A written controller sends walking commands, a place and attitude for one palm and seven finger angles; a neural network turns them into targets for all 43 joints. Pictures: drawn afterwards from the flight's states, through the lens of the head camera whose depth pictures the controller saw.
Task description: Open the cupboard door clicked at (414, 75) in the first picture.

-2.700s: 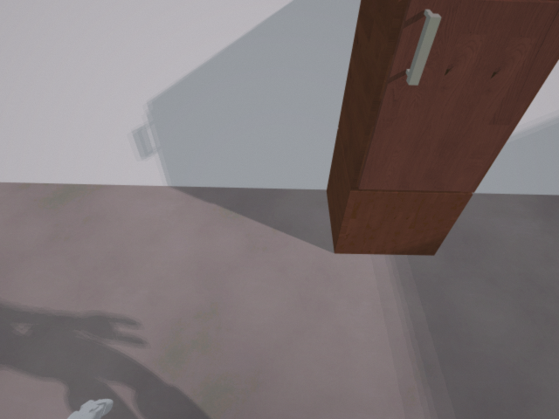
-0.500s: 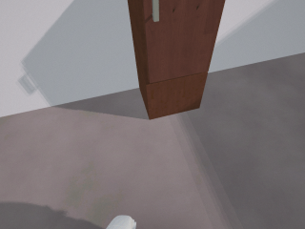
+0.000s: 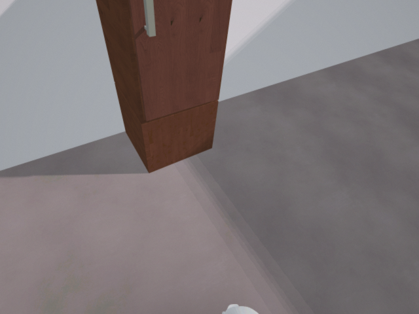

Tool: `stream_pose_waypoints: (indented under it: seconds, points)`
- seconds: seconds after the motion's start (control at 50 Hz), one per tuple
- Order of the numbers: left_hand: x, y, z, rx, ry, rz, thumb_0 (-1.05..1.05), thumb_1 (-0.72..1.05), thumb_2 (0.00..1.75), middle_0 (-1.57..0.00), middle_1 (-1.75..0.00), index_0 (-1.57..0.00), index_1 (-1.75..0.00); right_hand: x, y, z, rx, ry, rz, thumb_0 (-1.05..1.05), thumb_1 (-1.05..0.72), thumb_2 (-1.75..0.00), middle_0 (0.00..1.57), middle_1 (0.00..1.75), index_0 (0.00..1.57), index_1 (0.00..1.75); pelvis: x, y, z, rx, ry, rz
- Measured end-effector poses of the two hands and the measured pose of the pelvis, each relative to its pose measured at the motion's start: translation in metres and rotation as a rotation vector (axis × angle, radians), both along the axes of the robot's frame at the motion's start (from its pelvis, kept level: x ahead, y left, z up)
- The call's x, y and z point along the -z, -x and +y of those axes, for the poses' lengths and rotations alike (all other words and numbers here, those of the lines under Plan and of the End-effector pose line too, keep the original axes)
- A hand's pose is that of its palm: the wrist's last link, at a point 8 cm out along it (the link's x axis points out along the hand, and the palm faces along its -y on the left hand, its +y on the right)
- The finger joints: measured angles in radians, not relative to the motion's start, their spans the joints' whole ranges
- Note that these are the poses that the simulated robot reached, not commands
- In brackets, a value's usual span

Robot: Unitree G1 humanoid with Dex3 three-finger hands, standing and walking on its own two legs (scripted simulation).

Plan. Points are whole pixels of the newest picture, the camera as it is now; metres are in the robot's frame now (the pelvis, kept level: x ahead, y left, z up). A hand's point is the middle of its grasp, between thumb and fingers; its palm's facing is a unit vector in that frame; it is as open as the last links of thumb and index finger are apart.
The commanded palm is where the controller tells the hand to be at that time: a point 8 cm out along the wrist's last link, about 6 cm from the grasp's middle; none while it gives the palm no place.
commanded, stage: walk to a spot facing it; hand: left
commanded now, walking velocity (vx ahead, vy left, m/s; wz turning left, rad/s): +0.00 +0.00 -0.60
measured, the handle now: (146, 8) +0.96 +0.30 +0.15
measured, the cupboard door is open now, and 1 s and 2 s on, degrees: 0 0 0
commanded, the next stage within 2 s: turn to face it in 1.66 s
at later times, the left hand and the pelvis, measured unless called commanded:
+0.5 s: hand (161, 310) +0.16 +0.11 -0.15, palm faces -0.30 -0.92 -0.25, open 7.4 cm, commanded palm none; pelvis +0.00 -0.05 +0.00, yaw -19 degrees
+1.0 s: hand (172, 248) +0.30 +0.11 -0.18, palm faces -0.52 -0.84 -0.17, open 7.4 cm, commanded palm none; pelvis +0.16 -0.05 +0.00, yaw -37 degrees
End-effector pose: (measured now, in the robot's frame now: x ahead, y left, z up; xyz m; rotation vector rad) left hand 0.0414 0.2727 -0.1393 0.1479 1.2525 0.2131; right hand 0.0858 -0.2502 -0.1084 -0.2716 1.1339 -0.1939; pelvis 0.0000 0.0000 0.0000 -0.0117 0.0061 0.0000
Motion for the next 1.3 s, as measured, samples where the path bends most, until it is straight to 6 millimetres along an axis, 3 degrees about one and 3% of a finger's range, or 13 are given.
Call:
stream_pose_waypoints:
  seconds: [0.08, 0.16, 0.34, 0.42, 0.48, 0.56, 0.74, 0.82, 0.92, 1.02, 1.12, 1.22, 1.3]
  points:
    - [-0.002, -0.013, 0.005, 0.061, -0.002, 0.004, 0.00, 0.91, 0.90, -0.20, -0.30, -0.19, -0.30, 0.001, 0.031, 0.001, 0.069, -0.002, 0.026, 0.01, -0.91, -0.90, 0.21, 0.30, 0.20, 0.30, -0.001, 0.002, 0.004, 0.066, 0.008, -0.008]
    - [-0.001, -0.033, -0.006, 0.140, 0.001, 0.024, 0.00, 0.91, 0.90, -0.20, -0.30, -0.19, -0.30, 0.008, 0.063, 0.001, 0.151, -0.025, 0.047, 0.01, -0.91, -0.90, 0.21, 0.30, 0.20, 0.30, 0.000, 0.005, 0.002, 0.126, 0.011, -0.013]
    - [-0.002, -0.109, -0.079, 0.374, -0.013, -0.078, 0.01, 0.91, 0.90, -0.20, -0.30, -0.19, -0.30, 0.046, 0.153, -0.026, 0.357, -0.101, 0.175, 0.00, -0.90, -0.90, 0.21, 0.30, 0.20, 0.30, 0.018, 0.011, -0.031, 0.255, -0.007, -0.003]
    - [-0.012, -0.125, -0.107, 0.408, -0.016, -0.141, 0.00, 0.91, 0.90, -0.20, -0.30, -0.19, -0.30, 0.048, 0.172, -0.041, 0.399, -0.108, 0.231, 0.01, -0.91, -0.90, 0.20, 0.30, 0.20, 0.30, 0.015, 0.011, -0.042, 0.279, -0.002, -0.014]
    - [-0.019, -0.125, -0.117, 0.420, -0.009, -0.141, 0.00, 0.90, 0.90, -0.20, -0.30, -0.20, -0.30, 0.037, 0.163, -0.051, 0.410, -0.108, 0.197, 0.01, -0.91, -0.90, 0.20, 0.30, 0.20, 0.30, 0.006, 0.005, -0.048, 0.313, -0.016, -0.019]
    - [-0.018, -0.119, -0.120, 0.449, 0.004, -0.091, 0.00, 0.90, 0.90, -0.21, -0.30, -0.20, -0.30, 0.025, 0.134, -0.063, 0.427, -0.092, 0.097, 0.01, -0.91, -0.90, 0.20, 0.30, 0.20, 0.30, 0.000, -0.008, -0.052, 0.359, -0.019, -0.017]
    - [0.004, -0.124, -0.094, 0.442, 0.023, 0.064, 0.00, 0.90, 0.90, -0.21, -0.30, -0.20, -0.30, 0.005, 0.041, -0.067, 0.418, -0.038, -0.058, 0.01, -0.91, -0.90, 0.20, 0.30, 0.20, 0.30, 0.003, -0.063, -0.043, 0.446, 0.003, 0.001]
    - [0.026, -0.150, -0.077, 0.457, 0.025, 0.138, 0.01, 0.90, 0.90, -0.21, -0.30, -0.20, -0.30, 0.005, 0.004, -0.059, 0.433, 0.010, -0.124, 0.01, -0.91, -0.90, 0.20, 0.30, 0.20, 0.30, 0.016, -0.097, -0.035, 0.505, 0.008, 0.001]
    - [0.018, -0.215, -0.088, 0.556, 0.031, 0.151, 0.01, 0.91, 0.90, -0.20, -0.30, -0.19, -0.30, -0.001, 0.009, -0.034, 0.546, -0.011, -0.085, 0.00, -0.91, -0.90, 0.20, 0.30, 0.20, 0.30, 0.004, -0.134, -0.038, 0.589, 0.024, -0.007]
    - [0.006, -0.296, -0.127, 0.644, 0.042, 0.065, 0.01, 0.91, 0.90, -0.20, -0.30, -0.19, -0.30, 0.005, 0.035, -0.003, 0.687, -0.072, 0.054, 0.00, -0.91, -0.90, 0.20, 0.30, 0.20, 0.30, -0.004, -0.169, -0.051, 0.651, 0.023, 0.002]
    - [0.004, -0.367, -0.190, 0.753, 0.055, 0.016, 0.01, 0.91, 0.90, -0.20, -0.30, -0.19, -0.30, 0.016, 0.060, 0.026, 0.831, -0.151, 0.196, 0.00, -0.91, -0.90, 0.20, 0.30, 0.20, 0.30, 0.000, -0.203, -0.075, 0.718, 0.011, 0.003]
    - [0.009, -0.431, -0.283, 0.896, 0.085, -0.030, 0.01, 0.91, 0.90, -0.20, -0.30, -0.19, -0.30, 0.025, 0.071, 0.048, 0.959, -0.245, 0.326, 0.01, -0.91, -0.90, 0.20, 0.30, 0.20, 0.30, 0.010, -0.234, -0.111, 0.778, 0.004, 0.003]
    - [0.017, -0.477, -0.370, 1.003, 0.118, -0.107, 0.01, 0.91, 0.90, -0.20, -0.30, -0.19, -0.30, 0.037, 0.070, 0.047, 1.045, -0.325, 0.414, 0.01, -0.91, -0.90, 0.20, 0.30, 0.20, 0.30, 0.026, -0.258, -0.154, 0.831, 0.004, 0.002]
